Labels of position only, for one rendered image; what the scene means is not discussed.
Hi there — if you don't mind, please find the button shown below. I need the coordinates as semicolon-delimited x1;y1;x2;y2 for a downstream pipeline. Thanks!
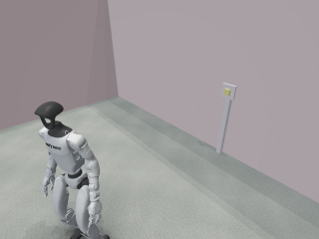
223;88;231;96

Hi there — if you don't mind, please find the right robot forearm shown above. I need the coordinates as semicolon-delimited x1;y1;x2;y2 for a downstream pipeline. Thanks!
46;152;58;177

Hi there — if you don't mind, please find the robot right thigh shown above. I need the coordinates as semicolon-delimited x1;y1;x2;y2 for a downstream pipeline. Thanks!
52;173;75;221

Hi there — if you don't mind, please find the left robot forearm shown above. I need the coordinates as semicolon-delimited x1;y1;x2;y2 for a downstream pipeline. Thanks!
88;160;100;202

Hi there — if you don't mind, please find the robot left upper arm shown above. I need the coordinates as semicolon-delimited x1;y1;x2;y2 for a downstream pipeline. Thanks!
66;133;98;170

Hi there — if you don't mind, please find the robot right upper arm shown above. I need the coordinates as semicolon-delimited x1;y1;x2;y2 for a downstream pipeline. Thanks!
38;127;51;153

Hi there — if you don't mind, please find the humanoid robot torso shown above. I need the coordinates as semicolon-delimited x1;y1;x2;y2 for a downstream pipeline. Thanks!
44;130;89;189

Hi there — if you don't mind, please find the right robot hand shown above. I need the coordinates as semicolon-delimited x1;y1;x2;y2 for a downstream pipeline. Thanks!
42;175;56;197

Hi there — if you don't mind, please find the panel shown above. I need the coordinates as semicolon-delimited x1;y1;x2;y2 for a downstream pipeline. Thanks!
216;83;237;154

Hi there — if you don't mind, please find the left robot hand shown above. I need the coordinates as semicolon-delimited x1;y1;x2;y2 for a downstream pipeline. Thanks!
87;200;103;229

